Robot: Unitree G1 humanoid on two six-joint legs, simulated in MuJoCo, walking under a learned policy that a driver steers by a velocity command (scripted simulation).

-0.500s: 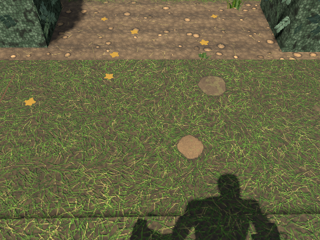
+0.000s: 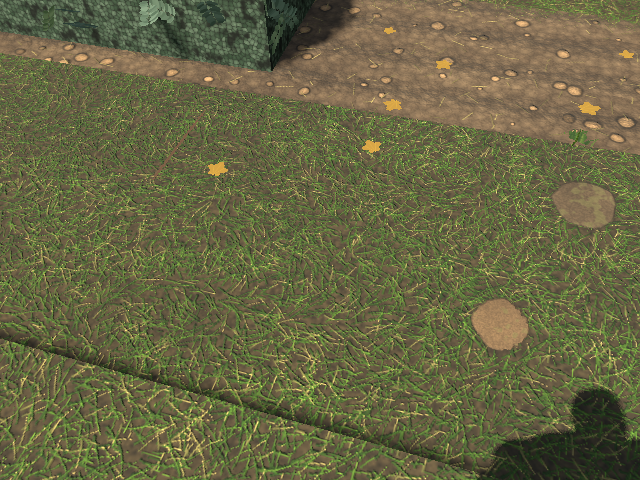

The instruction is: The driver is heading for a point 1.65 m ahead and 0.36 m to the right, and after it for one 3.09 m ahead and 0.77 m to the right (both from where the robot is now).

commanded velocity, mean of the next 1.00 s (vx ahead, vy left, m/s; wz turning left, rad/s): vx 0.05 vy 0.00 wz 0.04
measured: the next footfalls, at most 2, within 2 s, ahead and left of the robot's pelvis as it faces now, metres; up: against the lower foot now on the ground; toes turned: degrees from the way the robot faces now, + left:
left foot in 0.18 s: +0.06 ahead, +0.15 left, +0.00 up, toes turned +3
left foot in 1.08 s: +0.20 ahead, +0.17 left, +0.00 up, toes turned -1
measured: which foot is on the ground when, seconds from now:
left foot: up 0.00-0.16, down 0.18-0.78, up 0.80-1.00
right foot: down 0.00-1.00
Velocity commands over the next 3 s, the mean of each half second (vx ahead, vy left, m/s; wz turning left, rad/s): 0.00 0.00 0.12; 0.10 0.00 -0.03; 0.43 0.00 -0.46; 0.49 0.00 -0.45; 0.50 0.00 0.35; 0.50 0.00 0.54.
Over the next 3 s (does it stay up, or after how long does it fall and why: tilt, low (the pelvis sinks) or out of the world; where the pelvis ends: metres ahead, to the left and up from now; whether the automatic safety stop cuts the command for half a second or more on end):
stays up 1.16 -0.22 -0.21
